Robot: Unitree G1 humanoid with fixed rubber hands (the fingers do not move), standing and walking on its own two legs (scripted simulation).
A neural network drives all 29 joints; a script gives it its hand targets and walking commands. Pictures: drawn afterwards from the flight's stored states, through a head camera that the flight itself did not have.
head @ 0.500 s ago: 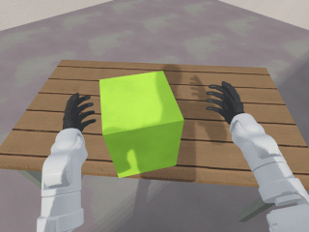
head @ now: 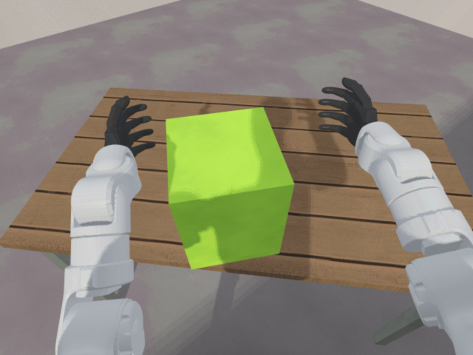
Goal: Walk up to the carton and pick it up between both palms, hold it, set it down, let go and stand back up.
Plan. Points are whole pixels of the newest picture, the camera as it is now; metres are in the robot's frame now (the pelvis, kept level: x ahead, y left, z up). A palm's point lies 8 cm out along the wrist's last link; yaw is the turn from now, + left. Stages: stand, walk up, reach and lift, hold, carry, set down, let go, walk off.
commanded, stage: reach and lift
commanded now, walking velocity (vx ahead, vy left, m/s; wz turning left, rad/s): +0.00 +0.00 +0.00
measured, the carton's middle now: (226, 190) +0.43 +0.12 -0.01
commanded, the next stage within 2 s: none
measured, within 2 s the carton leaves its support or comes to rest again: neither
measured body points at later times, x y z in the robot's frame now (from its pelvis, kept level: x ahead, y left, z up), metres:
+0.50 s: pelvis +0.00 +0.01 +0.00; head +0.04 +0.01 +0.45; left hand +0.36 +0.28 +0.13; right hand +0.49 -0.06 +0.14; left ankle +0.06 +0.16 -0.74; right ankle -0.03 -0.09 -0.74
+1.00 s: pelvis +0.01 +0.01 -0.01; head +0.06 +0.02 +0.44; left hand +0.36 +0.26 +0.05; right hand +0.48 -0.06 +0.07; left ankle +0.06 +0.16 -0.74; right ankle -0.03 -0.09 -0.74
